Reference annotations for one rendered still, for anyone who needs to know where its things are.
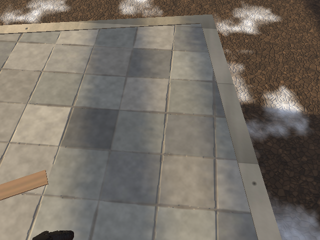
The left robot hand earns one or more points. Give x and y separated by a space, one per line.
55 235

